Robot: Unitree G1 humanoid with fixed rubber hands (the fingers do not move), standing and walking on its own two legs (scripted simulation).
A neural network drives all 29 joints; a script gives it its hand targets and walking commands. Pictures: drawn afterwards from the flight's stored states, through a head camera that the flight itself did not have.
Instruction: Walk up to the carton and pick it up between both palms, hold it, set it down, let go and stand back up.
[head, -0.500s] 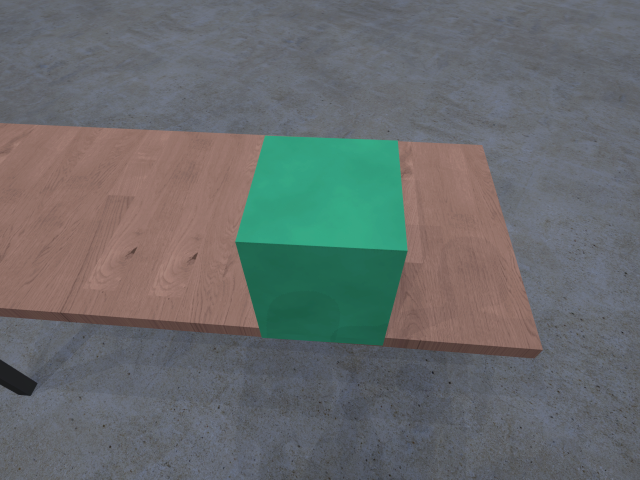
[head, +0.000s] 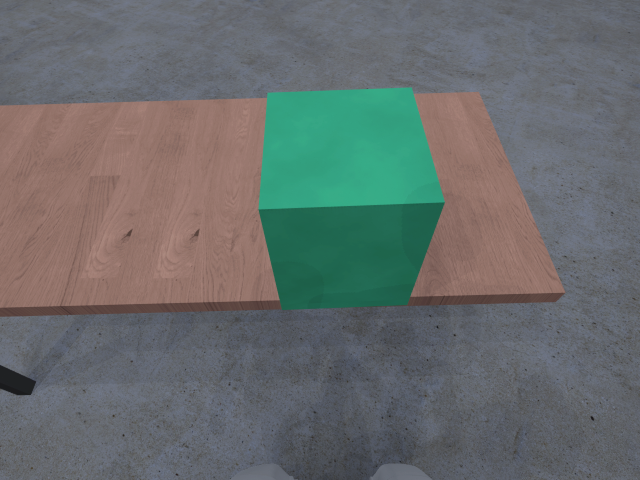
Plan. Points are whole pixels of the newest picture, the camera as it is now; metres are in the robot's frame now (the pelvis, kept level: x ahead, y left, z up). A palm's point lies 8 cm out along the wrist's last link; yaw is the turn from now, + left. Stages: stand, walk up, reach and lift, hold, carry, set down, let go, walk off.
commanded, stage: walk up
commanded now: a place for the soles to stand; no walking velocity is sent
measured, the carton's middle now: (342, 206) +0.47 -0.01 +0.02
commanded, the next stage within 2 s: none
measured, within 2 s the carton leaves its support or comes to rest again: neither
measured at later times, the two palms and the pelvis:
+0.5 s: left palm out of the picture +0.03 +0.28 -0.13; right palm out of the picture -0.04 -0.19 -0.12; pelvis +0.00 +0.05 +0.02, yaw -6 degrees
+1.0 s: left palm out of the picture +0.04 +0.23 -0.12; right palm out of the picture -0.06 -0.22 -0.14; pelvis +0.00 +0.01 +0.02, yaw -7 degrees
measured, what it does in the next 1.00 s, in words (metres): stands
